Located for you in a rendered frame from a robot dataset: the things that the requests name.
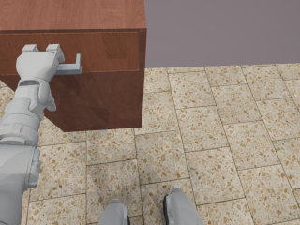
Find robot left upper arm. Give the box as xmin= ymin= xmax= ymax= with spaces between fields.
xmin=0 ymin=144 xmax=41 ymax=225

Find left robot thigh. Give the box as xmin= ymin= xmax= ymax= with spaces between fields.
xmin=97 ymin=202 xmax=128 ymax=225

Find robot left hand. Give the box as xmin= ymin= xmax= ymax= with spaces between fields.
xmin=16 ymin=44 xmax=65 ymax=112

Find robot right shin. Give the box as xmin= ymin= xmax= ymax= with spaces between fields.
xmin=168 ymin=187 xmax=182 ymax=225

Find robot left forearm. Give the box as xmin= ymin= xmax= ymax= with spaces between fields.
xmin=0 ymin=76 xmax=50 ymax=149

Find drawer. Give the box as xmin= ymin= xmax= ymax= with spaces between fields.
xmin=0 ymin=32 xmax=138 ymax=75

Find cabinet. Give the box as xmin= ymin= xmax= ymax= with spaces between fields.
xmin=0 ymin=0 xmax=147 ymax=132

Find handle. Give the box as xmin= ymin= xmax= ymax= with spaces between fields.
xmin=54 ymin=53 xmax=82 ymax=75

